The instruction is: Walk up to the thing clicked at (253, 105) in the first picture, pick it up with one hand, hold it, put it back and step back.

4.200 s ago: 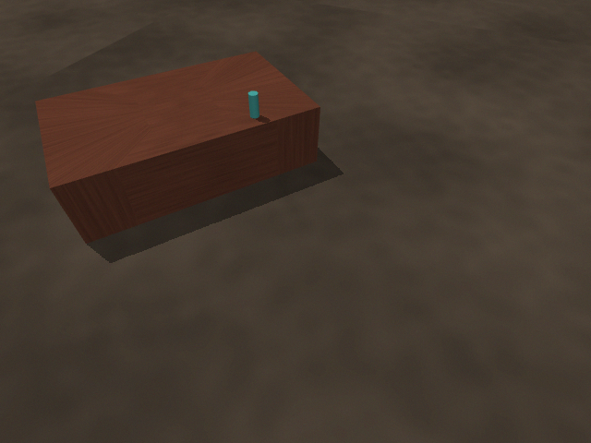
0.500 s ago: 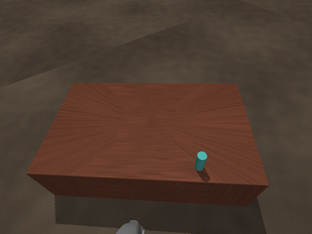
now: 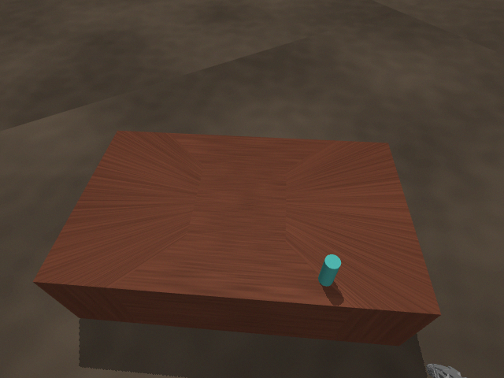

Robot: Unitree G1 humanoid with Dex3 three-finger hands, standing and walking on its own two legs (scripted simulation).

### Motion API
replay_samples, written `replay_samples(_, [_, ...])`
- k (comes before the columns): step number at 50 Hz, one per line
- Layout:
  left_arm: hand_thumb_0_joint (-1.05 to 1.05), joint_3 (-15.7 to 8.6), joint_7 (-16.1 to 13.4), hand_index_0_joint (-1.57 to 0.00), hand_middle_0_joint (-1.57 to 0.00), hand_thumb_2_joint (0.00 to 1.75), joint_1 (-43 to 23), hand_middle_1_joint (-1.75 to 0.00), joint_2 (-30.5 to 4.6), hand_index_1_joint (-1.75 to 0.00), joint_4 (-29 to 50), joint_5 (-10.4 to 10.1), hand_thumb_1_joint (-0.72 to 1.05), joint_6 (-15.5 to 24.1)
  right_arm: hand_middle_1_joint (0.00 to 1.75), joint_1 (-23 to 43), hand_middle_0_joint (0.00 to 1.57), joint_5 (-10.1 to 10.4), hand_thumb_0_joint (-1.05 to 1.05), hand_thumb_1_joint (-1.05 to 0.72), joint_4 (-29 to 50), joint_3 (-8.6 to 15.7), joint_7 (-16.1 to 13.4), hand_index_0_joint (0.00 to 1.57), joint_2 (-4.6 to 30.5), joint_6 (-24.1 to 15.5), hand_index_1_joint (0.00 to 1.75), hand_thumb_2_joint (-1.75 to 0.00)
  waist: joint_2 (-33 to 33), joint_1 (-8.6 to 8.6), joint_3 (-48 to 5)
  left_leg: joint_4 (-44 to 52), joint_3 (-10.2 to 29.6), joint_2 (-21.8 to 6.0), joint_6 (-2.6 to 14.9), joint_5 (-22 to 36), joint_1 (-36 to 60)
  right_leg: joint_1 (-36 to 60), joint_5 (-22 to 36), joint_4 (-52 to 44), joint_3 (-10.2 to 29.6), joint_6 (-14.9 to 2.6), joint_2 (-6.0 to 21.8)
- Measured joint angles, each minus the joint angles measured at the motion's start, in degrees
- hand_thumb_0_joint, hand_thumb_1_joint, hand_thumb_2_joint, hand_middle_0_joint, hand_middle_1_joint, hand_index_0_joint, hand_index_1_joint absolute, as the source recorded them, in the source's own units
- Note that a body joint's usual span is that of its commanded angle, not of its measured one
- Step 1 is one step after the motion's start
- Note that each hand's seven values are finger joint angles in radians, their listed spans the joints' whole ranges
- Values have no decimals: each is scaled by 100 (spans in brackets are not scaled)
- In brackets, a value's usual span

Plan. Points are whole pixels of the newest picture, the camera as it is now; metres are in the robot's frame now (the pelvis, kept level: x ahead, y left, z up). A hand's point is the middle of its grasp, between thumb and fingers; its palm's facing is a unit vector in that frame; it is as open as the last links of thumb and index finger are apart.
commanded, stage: walk up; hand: right
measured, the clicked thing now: (329, 270) +0.48 -0.20 -0.36
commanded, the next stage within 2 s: stand in 1.36 s
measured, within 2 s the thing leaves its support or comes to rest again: neither
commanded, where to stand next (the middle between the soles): +0.10 +0.01 m, yaw -2 degrees
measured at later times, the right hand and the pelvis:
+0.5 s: hand out of the picture +0.12 -0.25 -0.13, palm faces +0.01 +0.95 -0.31, open 7.4 cm; pelvis +0.02 +0.00 +0.03, yaw -1 degrees
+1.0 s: hand out of the picture +0.10 -0.25 -0.13, palm faces +0.05 +0.95 -0.32, open 7.4 cm; pelvis +0.03 +0.01 +0.03, yaw -2 degrees
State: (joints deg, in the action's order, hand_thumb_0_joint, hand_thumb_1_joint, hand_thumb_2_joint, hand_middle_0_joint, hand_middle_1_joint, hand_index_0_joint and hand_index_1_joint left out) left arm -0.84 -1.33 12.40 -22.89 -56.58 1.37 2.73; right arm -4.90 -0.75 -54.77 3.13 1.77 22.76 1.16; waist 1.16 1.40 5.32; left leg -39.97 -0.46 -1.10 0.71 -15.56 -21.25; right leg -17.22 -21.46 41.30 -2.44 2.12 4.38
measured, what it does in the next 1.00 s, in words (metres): stands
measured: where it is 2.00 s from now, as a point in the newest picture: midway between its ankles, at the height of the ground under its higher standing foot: outside the picture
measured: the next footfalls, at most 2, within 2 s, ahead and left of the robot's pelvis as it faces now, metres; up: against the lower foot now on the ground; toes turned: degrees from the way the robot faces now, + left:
none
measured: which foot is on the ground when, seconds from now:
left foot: down 0.00-1.00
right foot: down 0.00-1.00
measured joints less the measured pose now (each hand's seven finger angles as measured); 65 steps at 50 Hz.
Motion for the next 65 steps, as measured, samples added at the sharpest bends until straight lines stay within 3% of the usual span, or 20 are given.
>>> replay_samples(9, [0,38,68,-20,-20,90,-214,-30,-119,-30,-311,-89,90,-52,30,-92,20,1,1,-90,-529,-151,27,20,-147,62,30,-90,-32,-44,-86,401,-56,-90,-51,41,239,354,349,-759,40,-27,-113])
replay_samples(23, [0,111,89,-21,-20,90,-590,-30,115,-30,-704,-113,90,-49,30,142,20,68,1,-90,-905,-195,18,20,-276,-22,30,-90,-14,-87,-160,1267,-94,-78,-96,356,802,908,694,-1644,35,47,-120])
replay_samples(65, [0,66,93,-20,-20,90,-660,-30,208,-30,-816,-36,90,-177,30,19,20,12,1,-90,-1032,-105,-11,20,-290,16,30,-90,-71,-143,-246,1814,-256,-14,-60,511,1208,1234,883,-2151,166,109,-58])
